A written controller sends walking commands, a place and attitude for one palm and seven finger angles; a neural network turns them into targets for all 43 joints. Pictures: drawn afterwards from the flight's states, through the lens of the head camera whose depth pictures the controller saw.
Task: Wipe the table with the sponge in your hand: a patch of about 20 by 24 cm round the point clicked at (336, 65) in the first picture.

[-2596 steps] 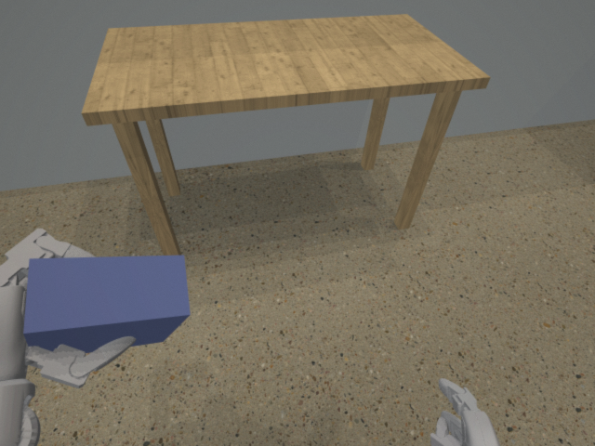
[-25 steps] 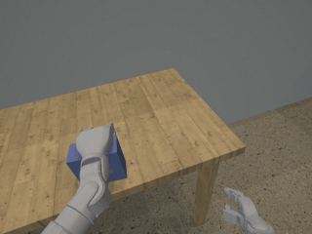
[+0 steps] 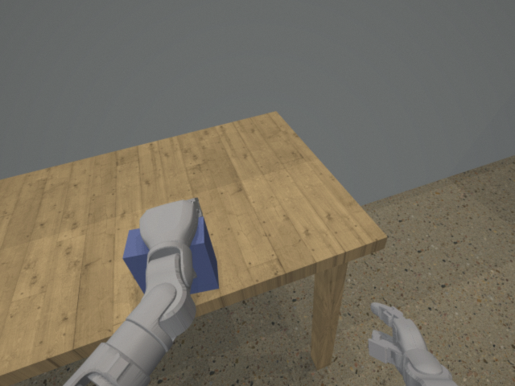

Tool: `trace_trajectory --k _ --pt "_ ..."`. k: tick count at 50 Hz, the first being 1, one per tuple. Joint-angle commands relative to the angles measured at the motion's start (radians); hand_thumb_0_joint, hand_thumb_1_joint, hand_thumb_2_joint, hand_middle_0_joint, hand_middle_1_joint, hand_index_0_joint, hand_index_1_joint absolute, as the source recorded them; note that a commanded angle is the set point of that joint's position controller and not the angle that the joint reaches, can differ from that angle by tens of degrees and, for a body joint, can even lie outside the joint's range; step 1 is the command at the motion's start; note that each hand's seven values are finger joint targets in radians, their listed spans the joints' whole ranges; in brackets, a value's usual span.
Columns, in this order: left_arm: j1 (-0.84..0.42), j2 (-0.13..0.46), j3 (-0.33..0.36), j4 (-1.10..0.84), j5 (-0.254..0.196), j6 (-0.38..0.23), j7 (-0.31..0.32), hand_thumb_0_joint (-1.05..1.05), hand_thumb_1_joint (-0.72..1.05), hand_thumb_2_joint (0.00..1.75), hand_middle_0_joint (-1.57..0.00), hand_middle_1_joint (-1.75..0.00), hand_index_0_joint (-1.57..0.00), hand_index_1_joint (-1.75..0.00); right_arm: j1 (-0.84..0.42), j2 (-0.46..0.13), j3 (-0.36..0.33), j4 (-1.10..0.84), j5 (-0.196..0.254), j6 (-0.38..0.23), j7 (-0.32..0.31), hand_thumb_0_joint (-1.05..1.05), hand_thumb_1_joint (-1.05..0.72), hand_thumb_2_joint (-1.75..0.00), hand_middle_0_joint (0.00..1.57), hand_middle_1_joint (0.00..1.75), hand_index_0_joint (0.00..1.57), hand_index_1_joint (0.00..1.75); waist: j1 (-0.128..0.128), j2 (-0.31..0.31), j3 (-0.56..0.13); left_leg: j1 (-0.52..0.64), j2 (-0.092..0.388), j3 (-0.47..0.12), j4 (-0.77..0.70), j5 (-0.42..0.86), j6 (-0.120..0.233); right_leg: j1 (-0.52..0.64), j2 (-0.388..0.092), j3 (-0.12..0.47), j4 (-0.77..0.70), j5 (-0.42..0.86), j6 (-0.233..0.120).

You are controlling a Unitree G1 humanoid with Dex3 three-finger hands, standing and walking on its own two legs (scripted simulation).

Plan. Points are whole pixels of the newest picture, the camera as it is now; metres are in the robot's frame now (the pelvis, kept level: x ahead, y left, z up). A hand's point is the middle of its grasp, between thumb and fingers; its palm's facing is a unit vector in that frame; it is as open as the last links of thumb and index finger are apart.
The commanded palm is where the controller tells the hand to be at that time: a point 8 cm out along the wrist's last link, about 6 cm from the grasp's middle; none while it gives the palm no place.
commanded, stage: slide across to the third lane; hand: left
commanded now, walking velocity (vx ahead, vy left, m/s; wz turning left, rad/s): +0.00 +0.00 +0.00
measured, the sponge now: (178, 267) +0.31 +0.19 +0.02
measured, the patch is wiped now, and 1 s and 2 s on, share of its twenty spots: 0.70 0.85 0.95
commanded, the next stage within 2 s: wipe forward along the third lane in 0.06 s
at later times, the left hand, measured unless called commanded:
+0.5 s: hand (200, 224) +0.36 +0.15 +0.08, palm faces -0.01 -0.06 -1.00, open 10.3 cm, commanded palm +0.34 +0.16 +0.12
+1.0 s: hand (192, 201) +0.42 +0.18 +0.08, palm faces -0.06 -0.04 -1.00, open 10.3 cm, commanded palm +0.40 +0.20 +0.12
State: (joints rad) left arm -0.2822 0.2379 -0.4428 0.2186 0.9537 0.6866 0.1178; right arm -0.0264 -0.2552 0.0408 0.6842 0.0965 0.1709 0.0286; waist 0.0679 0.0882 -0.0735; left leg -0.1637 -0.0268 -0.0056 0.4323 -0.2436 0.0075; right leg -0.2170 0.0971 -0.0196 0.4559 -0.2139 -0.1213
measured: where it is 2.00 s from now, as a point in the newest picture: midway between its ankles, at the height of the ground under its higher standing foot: outside the picture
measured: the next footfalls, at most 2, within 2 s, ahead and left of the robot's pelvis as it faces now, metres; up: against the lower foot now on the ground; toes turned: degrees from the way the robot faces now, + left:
none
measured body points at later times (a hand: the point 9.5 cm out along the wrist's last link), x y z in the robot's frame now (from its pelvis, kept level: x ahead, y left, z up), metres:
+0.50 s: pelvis -0.01 -0.02 +0.00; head -0.03 -0.07 +0.45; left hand +0.36 +0.15 +0.14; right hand +0.21 -0.25 -0.10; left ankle -0.01 +0.12 -0.74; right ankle +0.02 -0.04 -0.74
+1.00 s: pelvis +0.00 -0.03 +0.00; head +0.01 -0.07 +0.44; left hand +0.42 +0.18 +0.13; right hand +0.14 -0.30 -0.13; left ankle +0.01 +0.13 -0.74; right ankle +0.02 -0.04 -0.74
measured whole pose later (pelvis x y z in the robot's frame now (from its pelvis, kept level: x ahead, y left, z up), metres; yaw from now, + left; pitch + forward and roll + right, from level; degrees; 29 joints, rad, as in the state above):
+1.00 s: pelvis +0.00 -0.03 +0.00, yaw -5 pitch +7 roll +2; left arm -0.60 0.37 -0.17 0.71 0.92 0.49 0.10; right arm 0.11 -0.31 0.02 0.72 0.10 0.14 -0.07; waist -0.02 0.07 -0.12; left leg -0.34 -0.02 -0.07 0.48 -0.26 0.04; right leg -0.38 0.17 0.05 0.45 -0.17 -0.15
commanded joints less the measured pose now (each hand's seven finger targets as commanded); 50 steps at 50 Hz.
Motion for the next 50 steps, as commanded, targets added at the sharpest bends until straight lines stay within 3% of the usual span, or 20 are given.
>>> trace_trajectory --k 1,4,7,9,10,12,14,17,19,22,24,33,34,37,39,43,44,47,49,50 --pt "-0.332 0.012 0.037 -0.129 -0.017 -0.028 0.012 0.00 0.10 1.30 -1.20 -1.60 -1.20 -1.60 -0.245 -0.079 -0.032 -0.176 0.000 -0.056 -0.004 0.00 -0.90 -0.90 0.20 0.30 0.20 0.30 -0.022 -0.189 -0.179 -0.073 -0.024 -0.003 -0.025 0.111 0.052 0.157 -0.091 0.177 -0.106 0.127 0.062" --pt "-0.363 0.020 0.053 -0.121 -0.023 -0.038 0.012 0.00 0.10 1.30 -1.20 -1.60 -1.20 -1.60 -0.245 -0.079 -0.033 -0.179 0.002 -0.062 -0.009 0.00 -0.90 -0.90 0.20 0.30 0.20 0.30 -0.019 -0.199 -0.185 -0.078 -0.026 -0.007 -0.029 0.097 0.053 0.155 -0.093 0.195 -0.119 0.098 0.063" --pt "-0.368 -0.044 -0.006 -0.086 -0.022 -0.043 0.015 0.00 0.10 1.30 -1.20 -1.60 -1.20 -1.60 -0.233 -0.077 -0.036 -0.172 0.001 -0.065 -0.004 0.00 -0.90 -0.90 0.20 0.30 0.20 0.30 -0.026 -0.197 -0.183 -0.075 -0.026 0.000 -0.020 0.112 0.053 0.152 -0.100 0.172 -0.104 0.141 0.066" --pt "-0.342 0.035 0.079 -0.065 -0.017 -0.039 0.025 0.00 0.10 1.30 -1.20 -1.60 -1.20 -1.60 -0.242 -0.083 -0.036 -0.168 -0.002 -0.058 -0.005 0.00 -0.90 -0.90 0.20 0.30 0.20 0.30 -0.005 -0.186 -0.194 -0.087 -0.024 -0.007 -0.029 0.116 0.049 0.167 -0.094 0.193 -0.107 0.147 0.060" --pt "-0.366 -0.004 0.042 -0.034 -0.017 -0.033 0.028 0.00 0.10 1.30 -1.20 -1.60 -1.20 -1.60 -0.233 -0.081 -0.032 -0.165 -0.001 -0.055 -0.008 0.00 -0.90 -0.90 0.20 0.30 0.20 0.30 -0.017 -0.190 -0.185 -0.097 -0.025 0.004 -0.029 0.104 0.049 0.167 -0.102 0.176 -0.105 0.131 0.066" --pt "-0.396 0.025 0.069 0.021 -0.010 -0.026 0.037 0.00 0.10 1.30 -1.20 -1.60 -1.20 -1.60 -0.226 -0.084 -0.031 -0.153 0.000 -0.050 -0.015 0.00 -0.90 -0.90 0.20 0.30 0.20 0.30 -0.021 -0.203 -0.146 -0.121 -0.021 0.008 -0.034 0.081 0.044 0.147 -0.104 0.189 -0.122 0.097 0.068" --pt "-0.431 0.111 0.148 0.048 -0.010 -0.022 0.045 0.00 0.10 1.30 -1.20 -1.60 -1.20 -1.60 -0.231 -0.092 -0.030 -0.146 -0.002 -0.045 -0.027 0.00 -0.90 -0.90 0.20 0.30 0.20 0.30 -0.015 -0.200 -0.147 -0.136 -0.022 0.002 -0.038 0.059 0.041 0.151 -0.106 0.235 -0.148 0.038 0.066" --pt "-0.460 0.051 0.095 0.101 -0.011 -0.015 0.043 0.00 0.10 1.30 -1.20 -1.60 -1.20 -1.60 -0.217 -0.087 -0.027 -0.146 0.000 -0.043 -0.037 0.00 -0.90 -0.90 0.20 0.30 0.20 0.30 -0.029 -0.191 -0.147 -0.141 -0.022 0.010 -0.037 0.062 0.041 0.150 -0.114 0.220 -0.144 0.053 0.071" --pt "-0.485 0.114 0.149 0.143 -0.005 -0.019 0.040 0.00 0.10 1.30 -1.20 -1.60 -1.20 -1.60 -0.208 -0.094 -0.025 -0.140 -0.001 -0.038 -0.047 0.00 -0.90 -0.90 0.20 0.30 0.20 0.30 -0.028 -0.193 -0.159 -0.159 -0.022 -0.001 -0.039 0.049 0.040 0.149 -0.113 0.251 -0.156 0.010 0.068" --pt "-0.531 0.094 0.121 0.222 0.003 -0.025 0.033 0.00 0.10 1.30 -1.20 -1.60 -1.20 -1.60 -0.181 -0.097 -0.024 -0.134 0.001 -0.034 -0.061 0.00 -0.90 -0.90 0.20 0.30 0.20 0.30 -0.047 -0.184 -0.153 -0.174 -0.021 0.004 -0.034 0.035 0.039 0.132 -0.122 0.249 -0.160 -0.020 0.072" --pt "-0.523 0.170 0.193 0.271 0.003 -0.033 0.032 0.00 0.10 1.30 -1.20 -1.60 -1.20 -1.60 -0.168 -0.107 -0.025 -0.128 -0.004 -0.035 -0.070 0.00 -0.90 -0.90 0.20 0.30 0.20 0.30 -0.035 -0.177 -0.174 -0.194 -0.021 -0.005 -0.028 0.033 0.036 0.145 -0.124 0.282 -0.164 -0.028 0.071" --pt "-0.571 0.197 0.211 0.332 -0.006 -0.097 0.023 0.00 0.10 1.30 -1.20 -1.60 -1.20 -1.60 -0.103 -0.118 -0.028 -0.131 -0.003 -0.048 -0.092 0.00 -0.90 -0.90 0.20 0.30 0.20 0.30 -0.055 -0.189 -0.226 -0.259 -0.017 -0.016 -0.005 0.039 0.034 0.192 -0.147 0.300 -0.128 0.106 0.106" --pt "-0.561 0.252 0.264 0.343 -0.003 -0.102 0.023 0.00 0.10 1.30 -1.20 -1.60 -1.20 -1.60 -0.098 -0.125 -0.031 -0.129 -0.006 -0.052 -0.095 0.00 -0.90 -0.90 0.20 0.30 0.20 0.30 -0.046 -0.218 -0.249 -0.270 -0.016 -0.026 0.001 0.035 0.033 0.209 -0.149 0.325 -0.127 0.113 0.106" --pt "-0.588 0.260 0.256 0.365 -0.006 -0.122 0.020 0.00 0.10 1.30 -1.20 -1.60 -1.20 -1.60 -0.073 -0.127 -0.031 -0.123 -0.005 -0.061 -0.102 0.00 -0.90 -0.90 0.20 0.30 0.20 0.30 -0.065 -0.221 -0.228 -0.304 -0.020 -0.027 0.012 0.014 0.034 0.208 -0.159 0.326 -0.121 0.139 0.128" --pt "-0.581 0.340 0.322 0.380 -0.007 -0.133 0.019 0.00 0.10 1.30 -1.20 -1.60 -1.20 -1.60 -0.071 -0.136 -0.033 -0.121 -0.007 -0.067 -0.106 0.00 -0.90 -0.90 0.20 0.30 0.20 0.30 -0.046 -0.199 -0.245 -0.316 -0.019 -0.040 0.015 0.005 0.031 0.209 -0.159 0.351 -0.118 0.112 0.114" --pt "-0.573 0.346 0.319 0.407 -0.005 -0.157 0.016 0.00 0.10 1.30 -1.20 -1.60 -1.20 -1.60 -0.042 -0.134 -0.035 -0.120 -0.008 -0.076 -0.107 0.00 -0.90 -0.90 0.20 0.30 0.20 0.30 -0.057 -0.187 -0.254 -0.357 -0.023 -0.041 0.037 -0.015 0.029 0.230 -0.174 0.356 -0.100 0.166 0.137" --pt "-0.565 0.405 0.365 0.420 0.003 -0.160 0.015 0.00 0.10 1.30 -1.20 -1.60 -1.20 -1.60 -0.038 -0.143 -0.037 -0.115 -0.008 -0.076 -0.106 0.00 -0.90 -0.90 0.20 0.30 0.20 0.30 -0.044 -0.159 -0.267 -0.352 -0.026 -0.047 0.029 -0.004 0.032 0.220 -0.162 0.356 -0.095 0.146 0.127" --pt "-0.569 0.338 0.306 0.422 0.009 -0.180 0.009 0.00 0.10 1.30 -1.20 -1.60 -1.20 -1.60 -0.019 -0.135 -0.038 -0.124 -0.006 -0.080 -0.102 0.00 -0.90 -0.90 0.20 0.30 0.20 0.30 -0.062 -0.154 -0.256 -0.350 -0.027 -0.041 0.034 0.004 0.039 0.193 -0.154 0.319 -0.089 0.165 0.124" --pt "-0.547 0.389 0.355 0.416 0.005 -0.189 0.007 0.00 0.10 1.30 -1.20 -1.60 -1.20 -1.60 -0.017 -0.143 -0.043 -0.130 -0.006 -0.083 -0.101 0.00 -0.90 -0.90 0.20 0.30 0.20 0.30 -0.043 -0.145 -0.290 -0.337 -0.029 -0.046 0.029 0.020 0.043 0.199 -0.143 0.314 -0.082 0.174 0.111" --pt "-0.570 0.371 0.336 0.430 0.005 -0.195 0.009 0.00 0.10 1.30 -1.20 -1.60 -1.20 -1.60 -0.004 -0.138 -0.042 -0.126 -0.007 -0.082 -0.104 0.00 -0.90 -0.90 0.20 0.30 0.20 0.30 -0.062 -0.164 -0.270 -0.339 -0.026 -0.038 0.033 0.020 0.047 0.191 -0.145 0.297 -0.085 0.170 0.121"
